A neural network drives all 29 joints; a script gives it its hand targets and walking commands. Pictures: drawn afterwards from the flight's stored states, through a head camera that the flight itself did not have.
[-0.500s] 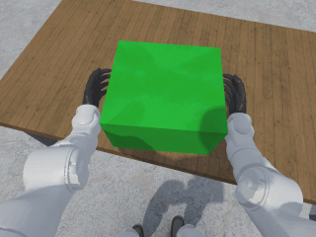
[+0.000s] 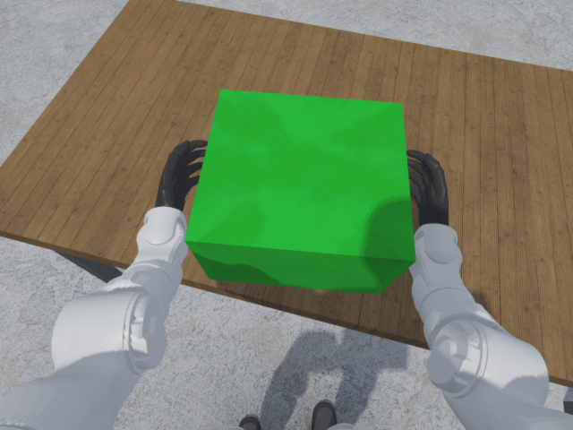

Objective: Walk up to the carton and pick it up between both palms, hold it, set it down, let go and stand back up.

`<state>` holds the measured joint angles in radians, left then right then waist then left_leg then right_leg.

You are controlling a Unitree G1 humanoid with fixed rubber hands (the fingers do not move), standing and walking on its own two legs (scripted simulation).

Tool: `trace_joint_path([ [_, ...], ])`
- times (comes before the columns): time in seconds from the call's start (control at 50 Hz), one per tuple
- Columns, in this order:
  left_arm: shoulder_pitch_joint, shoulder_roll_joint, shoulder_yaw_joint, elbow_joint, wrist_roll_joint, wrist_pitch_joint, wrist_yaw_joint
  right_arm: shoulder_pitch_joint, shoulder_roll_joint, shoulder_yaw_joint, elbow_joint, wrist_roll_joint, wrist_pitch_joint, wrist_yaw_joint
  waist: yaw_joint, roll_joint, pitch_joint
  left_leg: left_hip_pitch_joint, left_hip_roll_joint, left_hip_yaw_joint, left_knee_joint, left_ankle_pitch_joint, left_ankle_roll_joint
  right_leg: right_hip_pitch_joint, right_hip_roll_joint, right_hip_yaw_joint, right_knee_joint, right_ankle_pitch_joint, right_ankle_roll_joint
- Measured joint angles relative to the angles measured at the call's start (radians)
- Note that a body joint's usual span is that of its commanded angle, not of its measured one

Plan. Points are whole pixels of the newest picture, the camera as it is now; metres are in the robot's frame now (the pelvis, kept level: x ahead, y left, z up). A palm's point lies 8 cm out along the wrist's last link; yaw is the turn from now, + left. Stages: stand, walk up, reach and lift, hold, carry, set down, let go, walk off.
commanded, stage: reach and lift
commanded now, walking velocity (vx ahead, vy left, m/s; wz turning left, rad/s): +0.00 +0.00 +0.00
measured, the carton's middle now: (302, 194) +0.46 -0.02 -0.03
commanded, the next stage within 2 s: none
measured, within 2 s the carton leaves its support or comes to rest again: leaves its support in 0.68 s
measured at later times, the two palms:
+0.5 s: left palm (165, 212) +0.41 +0.17 +0.01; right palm (428, 221) +0.39 -0.20 +0.01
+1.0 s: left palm (149, 207) +0.38 +0.17 +0.07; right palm (452, 213) +0.38 -0.20 +0.07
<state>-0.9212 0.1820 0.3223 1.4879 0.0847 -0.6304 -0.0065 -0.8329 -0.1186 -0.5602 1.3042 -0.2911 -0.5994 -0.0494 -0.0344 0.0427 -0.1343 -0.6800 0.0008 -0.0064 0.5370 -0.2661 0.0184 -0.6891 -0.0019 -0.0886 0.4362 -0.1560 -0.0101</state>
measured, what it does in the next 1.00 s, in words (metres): stands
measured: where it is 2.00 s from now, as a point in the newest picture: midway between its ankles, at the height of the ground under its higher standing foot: outside the picture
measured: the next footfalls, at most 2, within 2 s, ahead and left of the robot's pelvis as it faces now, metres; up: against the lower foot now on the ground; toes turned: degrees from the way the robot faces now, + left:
none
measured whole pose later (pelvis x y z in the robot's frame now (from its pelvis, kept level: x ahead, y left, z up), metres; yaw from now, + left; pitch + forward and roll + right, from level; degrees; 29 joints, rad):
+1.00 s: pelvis -0.02 +0.00 +0.01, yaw +1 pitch +15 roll -1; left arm -0.75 0.18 -0.05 1.32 -0.27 -0.43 0.05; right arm -0.68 -0.16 -0.12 1.05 0.11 -0.25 -0.09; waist -0.04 0.08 -0.22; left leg -0.51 -0.02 -0.01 0.48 -0.23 0.03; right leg -0.53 -0.02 -0.09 0.41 -0.14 0.00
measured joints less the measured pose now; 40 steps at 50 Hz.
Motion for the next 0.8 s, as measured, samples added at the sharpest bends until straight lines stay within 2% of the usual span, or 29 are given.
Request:
trace_joint_path([
  [0.24,0.043,-0.013,-0.056,-0.029,-0.041,-0.005,0.015,0.026,-0.014,0.088,0.02,0.073,-0.02,-0.014,0.006,0.002,-0.014,0.01,0.003,0.003,-0.028,0.015,0.0,0.019,0.001,-0.007,-0.041,0.019,-0.001],
  [0.44,0.087,-0.016,-0.136,-0.047,-0.112,-0.005,0.024,0.07,-0.012,0.172,-0.008,0.141,-0.003,-0.021,0.009,0.005,-0.03,0.021,0.004,0.003,-0.035,0.02,0.0,0.034,0.001,-0.009,-0.053,0.025,0.0],
  [0.6,0.131,-0.02,-0.216,-0.057,-0.183,0.021,0.038,0.108,-0.016,0.251,-0.033,0.201,0.051,-0.024,0.008,0.016,-0.048,0.043,0.001,-0.002,-0.038,0.024,0.001,0.06,-0.001,-0.013,-0.059,0.029,0.001],
  [0.8,0.178,-0.016,-0.332,-0.068,-0.299,0.075,0.051,0.154,-0.021,0.373,-0.116,0.301,0.181,-0.027,0.001,0.034,-0.074,0.08,-0.006,-0.008,-0.03,0.024,0.003,0.094,-0.006,-0.012,-0.04,0.021,0.003],
])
